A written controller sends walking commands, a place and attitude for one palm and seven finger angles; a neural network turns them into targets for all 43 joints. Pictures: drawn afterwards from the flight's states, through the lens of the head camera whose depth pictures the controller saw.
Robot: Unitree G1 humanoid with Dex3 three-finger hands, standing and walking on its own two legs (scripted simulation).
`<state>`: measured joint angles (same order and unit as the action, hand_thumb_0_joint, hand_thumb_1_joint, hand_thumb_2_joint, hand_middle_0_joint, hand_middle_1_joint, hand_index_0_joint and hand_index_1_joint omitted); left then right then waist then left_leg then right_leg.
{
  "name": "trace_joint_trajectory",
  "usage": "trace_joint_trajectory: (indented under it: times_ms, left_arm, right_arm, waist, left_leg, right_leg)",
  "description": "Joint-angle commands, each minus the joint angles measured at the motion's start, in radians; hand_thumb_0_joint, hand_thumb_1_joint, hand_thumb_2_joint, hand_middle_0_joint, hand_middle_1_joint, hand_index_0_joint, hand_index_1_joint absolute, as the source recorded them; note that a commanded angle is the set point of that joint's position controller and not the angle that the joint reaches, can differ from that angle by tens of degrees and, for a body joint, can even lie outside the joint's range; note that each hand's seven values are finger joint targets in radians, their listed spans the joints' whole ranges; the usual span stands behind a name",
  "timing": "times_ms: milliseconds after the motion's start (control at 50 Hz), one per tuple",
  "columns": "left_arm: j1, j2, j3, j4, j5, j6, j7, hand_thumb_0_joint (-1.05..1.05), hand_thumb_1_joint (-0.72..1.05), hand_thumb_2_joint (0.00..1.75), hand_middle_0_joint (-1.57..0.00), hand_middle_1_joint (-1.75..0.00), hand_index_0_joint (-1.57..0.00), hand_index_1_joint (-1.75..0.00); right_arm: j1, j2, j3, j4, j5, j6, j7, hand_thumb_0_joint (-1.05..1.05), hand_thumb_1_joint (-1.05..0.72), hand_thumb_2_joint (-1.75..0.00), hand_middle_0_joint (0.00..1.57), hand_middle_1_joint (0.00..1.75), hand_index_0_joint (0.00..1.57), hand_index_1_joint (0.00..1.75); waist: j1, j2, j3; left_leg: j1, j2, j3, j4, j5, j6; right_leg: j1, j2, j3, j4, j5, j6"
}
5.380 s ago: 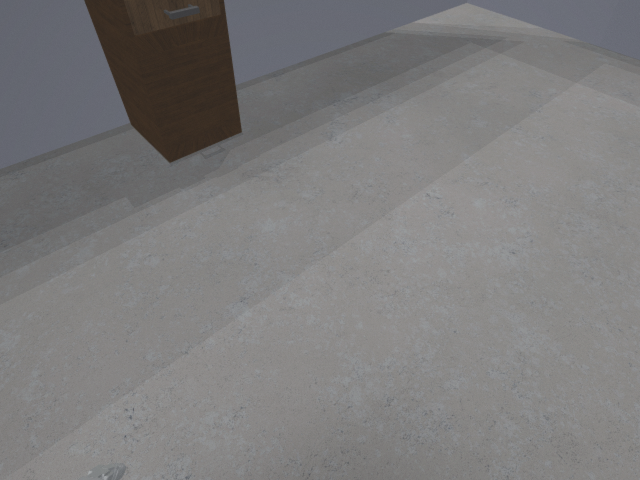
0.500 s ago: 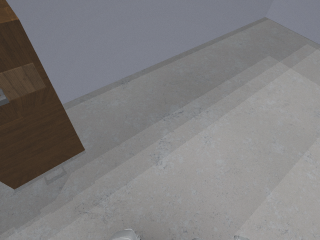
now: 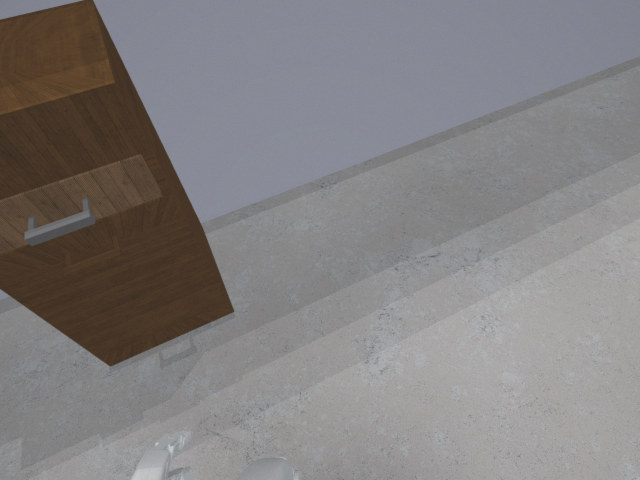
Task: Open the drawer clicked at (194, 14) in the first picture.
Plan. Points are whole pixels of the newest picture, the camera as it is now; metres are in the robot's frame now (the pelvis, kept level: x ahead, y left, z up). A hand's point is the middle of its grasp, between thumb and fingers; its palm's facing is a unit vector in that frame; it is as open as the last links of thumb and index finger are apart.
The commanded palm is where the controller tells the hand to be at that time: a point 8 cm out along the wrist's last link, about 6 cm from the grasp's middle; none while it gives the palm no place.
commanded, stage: turn to face it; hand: left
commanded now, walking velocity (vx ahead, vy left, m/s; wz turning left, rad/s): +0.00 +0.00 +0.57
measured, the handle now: (60, 220) +0.61 +0.55 -0.10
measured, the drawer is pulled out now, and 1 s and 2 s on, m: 0.00 0.00 0.00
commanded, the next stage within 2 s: take the last steps up to it in 0.52 s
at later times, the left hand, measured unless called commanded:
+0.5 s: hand out of the picture -0.02 +0.26 -0.18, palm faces +0.30 -0.92 -0.26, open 7.4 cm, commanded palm none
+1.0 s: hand out of the picture +0.01 +0.19 -0.15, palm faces +0.40 -0.88 -0.24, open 7.3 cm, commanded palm none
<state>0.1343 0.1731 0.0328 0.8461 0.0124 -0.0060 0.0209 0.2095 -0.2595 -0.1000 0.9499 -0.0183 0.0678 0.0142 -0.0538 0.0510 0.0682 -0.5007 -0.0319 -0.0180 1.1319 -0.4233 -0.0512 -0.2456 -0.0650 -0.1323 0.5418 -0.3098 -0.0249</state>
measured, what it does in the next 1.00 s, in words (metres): steps on the spot, turning left: left foot, then right foot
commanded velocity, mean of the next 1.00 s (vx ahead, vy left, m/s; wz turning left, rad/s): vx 0.12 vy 0.03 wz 0.25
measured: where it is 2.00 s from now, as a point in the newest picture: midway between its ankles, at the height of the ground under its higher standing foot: (275, 471)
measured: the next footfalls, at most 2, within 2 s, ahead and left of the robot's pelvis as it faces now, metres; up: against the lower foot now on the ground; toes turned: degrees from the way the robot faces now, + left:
left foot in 0.34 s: +0.02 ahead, +0.14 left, +0.00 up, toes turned +17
right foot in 0.78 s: +0.11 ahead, -0.08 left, +0.00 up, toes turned +12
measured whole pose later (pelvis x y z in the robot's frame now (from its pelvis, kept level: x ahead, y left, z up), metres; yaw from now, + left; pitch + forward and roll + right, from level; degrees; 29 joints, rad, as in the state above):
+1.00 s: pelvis +0.07 +0.03 +0.01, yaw +21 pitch -1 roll +2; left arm 0.36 0.14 0.03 1.03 0.02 -0.05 0.01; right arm 0.29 -0.23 -0.07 1.05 -0.03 0.04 0.03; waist -0.01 0.04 0.01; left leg -0.51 0.06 0.02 1.06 -0.22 -0.03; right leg -0.09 -0.07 -0.15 0.37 -0.27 -0.01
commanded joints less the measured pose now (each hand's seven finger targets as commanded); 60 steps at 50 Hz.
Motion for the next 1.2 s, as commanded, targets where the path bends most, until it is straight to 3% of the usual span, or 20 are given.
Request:
trace_joint_trajectory:
  times_ms: [0,220,280,300,320,340,380,440,600,700,720,740,760,780,800,840,900,1020,1120,1180]
  left_arm:
    - [0.063,0.174,0.043,-0.048,0.004,-0.017,0.016,0.00,0.90,0.90,-0.20,-0.30,-0.20,-0.30]
    - [0.177,0.255,0.065,0.024,0.018,0.006,0.013,0.00,0.90,0.90,-0.20,-0.30,-0.20,-0.30]
    - [0.153,0.259,0.069,0.035,0.003,0.009,0.007,0.00,0.90,0.90,-0.20,-0.30,-0.20,-0.30]
    - [0.158,0.211,0.062,0.015,-0.005,0.011,0.001,0.00,0.90,0.90,-0.20,-0.30,-0.20,-0.30]
    - [0.132,0.154,0.037,-0.023,-0.004,0.015,0.000,0.00,0.90,0.90,-0.20,-0.30,-0.20,-0.30]
    - [0.084,0.171,0.037,-0.016,0.002,0.034,0.014,0.00,0.90,0.90,-0.20,-0.30,-0.20,-0.30]
    - [0.064,0.169,0.045,0.019,-0.001,0.036,0.008,0.00,0.90,0.90,-0.20,-0.30,-0.20,-0.30]
    - [0.125,0.161,0.042,0.057,0.000,0.038,-0.004,0.00,0.90,0.90,-0.20,-0.30,-0.20,-0.30]
    - [0.055,0.137,0.029,0.035,-0.002,0.040,0.002,0.00,0.90,0.90,-0.20,-0.30,-0.20,-0.30]
    - [0.129,0.119,0.026,0.067,0.003,0.008,-0.012,0.00,0.90,0.90,-0.20,-0.30,-0.20,-0.30]
    - [0.179,0.129,0.031,0.088,0.007,-0.003,-0.013,0.00,0.90,0.90,-0.20,-0.30,-0.20,-0.30]
    - [0.234,0.184,0.040,0.105,0.020,-0.019,-0.008,0.00,0.90,0.90,-0.20,-0.30,-0.20,-0.30]
    - [0.295,0.278,0.061,0.112,0.025,-0.022,-0.002,0.00,0.90,0.90,-0.20,-0.30,-0.20,-0.30]
    - [0.324,0.278,0.060,0.113,0.010,-0.028,0.002,0.00,0.90,0.90,-0.20,-0.30,-0.20,-0.30]
    - [0.275,0.242,0.058,0.115,0.012,-0.029,0.006,0.00,0.90,0.90,-0.20,-0.30,-0.20,-0.30]
    - [0.179,0.167,0.037,0.097,0.010,-0.043,0.003,0.00,0.90,0.90,-0.20,-0.30,-0.20,-0.30]
    - [0.198,0.130,0.030,0.116,0.010,-0.059,0.003,0.00,0.90,0.90,-0.20,-0.30,-0.20,-0.30]
    - [0.324,0.134,0.027,0.197,0.015,-0.073,0.001,0.00,0.90,0.90,-0.20,-0.30,-0.20,-0.30]
    - [0.349,0.148,0.031,0.243,0.021,-0.064,0.004,0.00,0.90,0.90,-0.20,-0.30,-0.20,-0.30]
    - [0.323,0.138,0.035,0.256,0.011,-0.050,0.005,0.00,0.90,0.90,-0.20,-0.30,-0.20,-0.30]
  right_arm:
    - [-0.008,-0.056,-0.005,-0.073,-0.001,-0.013,0.011,0.00,-0.90,-0.90,0.20,0.30,0.20,0.30]
    - [-0.157,-0.039,0.037,-0.112,0.009,-0.024,0.010,0.00,-0.90,-0.90,0.20,0.30,0.20,0.30]
    - [-0.036,-0.092,0.025,-0.081,0.001,-0.044,0.005,0.00,-0.90,-0.90,0.20,0.30,0.20,0.30]
    - [0.031,-0.198,0.002,-0.074,-0.007,-0.054,0.001,0.00,-0.90,-0.90,0.20,0.30,0.20,0.30]
    - [0.086,-0.280,-0.013,-0.063,0.003,-0.049,-0.004,0.00,-0.90,-0.90,0.20,0.30,0.20,0.30]
    - [0.096,-0.251,-0.007,-0.040,0.008,-0.048,-0.017,0.00,-0.90,-0.90,0.20,0.30,0.20,0.30]
    - [-0.012,-0.188,0.009,-0.061,0.001,-0.050,-0.031,0.00,-0.90,-0.90,0.20,0.30,0.20,0.30]
    - [-0.073,-0.150,0.025,-0.075,0.004,-0.063,-0.031,0.00,-0.90,-0.90,0.20,0.30,0.20,0.30]
    - [-0.021,-0.136,0.018,-0.044,-0.001,-0.058,-0.028,0.00,-0.90,-0.90,0.20,0.30,0.20,0.30]
    - [-0.027,-0.115,0.019,-0.021,-0.004,-0.061,-0.025,0.00,-0.90,-0.90,0.20,0.30,0.20,0.30]
    - [-0.030,-0.097,0.023,-0.018,0.001,-0.064,-0.024,0.00,-0.90,-0.90,0.20,0.30,0.20,0.30]
    - [-0.008,-0.039,0.032,-0.019,0.011,-0.071,-0.019,0.00,-0.90,-0.90,0.20,0.30,0.20,0.30]
    - [-0.046,0.005,0.041,-0.063,0.009,-0.073,-0.014,0.00,-0.90,-0.90,0.20,0.30,0.20,0.30]
    - [-0.091,-0.061,0.025,-0.074,-0.005,-0.062,-0.009,0.00,-0.90,-0.90,0.20,0.30,0.20,0.30]
    - [-0.097,-0.063,0.017,-0.061,-0.007,-0.058,0.000,0.00,-0.90,-0.90,0.20,0.30,0.20,0.30]
    - [-0.031,-0.045,0.015,-0.008,-0.012,-0.055,0.015,0.00,-0.90,-0.90,0.20,0.30,0.20,0.30]
    - [0.040,-0.002,0.019,0.028,-0.009,-0.050,0.021,0.00,-0.90,-0.90,0.20,0.30,0.20,0.30]
    - [-0.045,0.025,0.032,0.008,-0.006,-0.065,0.028,0.00,-0.90,-0.90,0.20,0.30,0.20,0.30]
    - [-0.085,0.045,0.048,-0.001,0.001,-0.086,0.031,0.00,-0.90,-0.90,0.20,0.30,0.20,0.30]
    - [0.088,0.008,0.045,0.063,-0.003,-0.108,0.012,0.00,-0.90,-0.90,0.20,0.30,0.20,0.30]
  waist:
    - [0.040,-0.209,-0.084]
    - [0.103,-0.270,-0.105]
    - [0.025,-0.183,-0.164]
    - [-0.008,0.080,-0.235]
    - [-0.028,0.278,-0.237]
    - [-0.034,0.168,-0.222]
    - [0.007,0.152,-0.109]
    - [0.052,0.090,-0.105]
    - [0.031,0.097,-0.087]
    - [0.071,0.105,-0.087]
    - [0.100,0.049,-0.083]
    - [0.120,-0.138,-0.088]
    - [0.154,-0.378,-0.043]
    - [0.172,-0.329,-0.013]
    - [0.140,-0.281,0.048]
    - [0.076,-0.167,0.090]
    - [0.054,-0.196,0.063]
    - [0.097,-0.179,0.056]
    - [0.107,-0.237,0.045]
    - [0.021,-0.159,-0.026]
  left_leg:
    - [-0.093,0.064,0.006,0.099,0.060,-0.033]
    - [0.097,0.060,0.130,-0.393,-0.008,0.004]
    - [0.382,0.065,0.146,-0.715,0.276,0.037]
    - [0.599,0.268,-0.100,-0.754,0.586,0.120]
    - [0.627,0.480,-0.312,-0.748,1.022,0.269]
    - [0.562,0.471,-0.260,-0.735,0.993,0.286]
    - [0.454,0.367,-0.176,-0.742,0.909,0.254]
    - [0.435,0.283,-0.075,-0.755,0.882,0.209]
    - [0.420,0.279,-0.128,-0.769,0.798,0.226]
    - [0.305,0.235,-0.177,-0.744,0.361,0.195]
    - [0.208,0.193,-0.155,-0.675,0.218,0.160]
    - [0.050,0.097,-0.060,-0.492,0.048,0.101]
    - [-0.147,-0.004,0.041,-0.263,-0.194,0.048]
    - [-0.150,0.044,-0.050,-0.131,-0.169,0.052]
    - [-0.162,0.072,-0.055,-0.035,-0.081,0.058]
    - [-0.123,0.107,-0.036,0.004,0.102,0.046]
    - [-0.090,0.111,0.011,-0.028,0.213,0.025]
    - [-0.118,0.131,0.070,-0.244,0.218,0.020]
    - [0.046,0.108,0.123,-0.467,0.152,0.049]
    - [0.376,0.055,0.179,-0.671,0.224,0.067]
  right_leg:
    - [0.178,-0.258,0.090,-0.168,0.633,-0.062]
    - [0.224,-0.301,0.016,-0.083,0.695,-0.084]
    - [0.107,-0.264,-0.056,0.126,0.616,-0.002]
    - [-0.116,-0.158,-0.093,0.343,0.254,0.066]
    - [-0.288,-0.068,-0.032,0.522,-0.369,0.109]
    - [-0.281,-0.074,0.077,0.576,-0.370,0.103]
    - [-0.302,-0.077,0.109,0.617,-0.241,0.108]
    - [-0.250,-0.059,0.091,0.570,-0.128,0.118]
    - [-0.169,-0.020,0.084,0.332,-0.132,0.116]
    - [0.037,0.030,0.038,0.027,-0.042,0.089]
    - [0.167,0.014,0.046,-0.103,0.036,0.083]
    - [0.314,-0.135,0.207,-0.226,-0.025,0.042]
    - [0.337,-0.385,0.527,-0.340,-0.061,-0.063]
    - [0.208,-0.426,0.596,-0.405,-0.167,-0.112]
    - [0.138,-0.406,0.574,-0.430,-0.304,-0.117]
    - [0.045,-0.305,0.365,-0.418,-0.237,-0.066]
    - [0.064,-0.236,0.185,-0.413,-0.056,-0.045]
    - [0.178,-0.248,0.143,-0.399,0.096,-0.082]
    - [0.155,-0.257,0.100,-0.317,0.225,-0.081]
    - [0.060,-0.188,0.024,-0.089,0.316,-0.039]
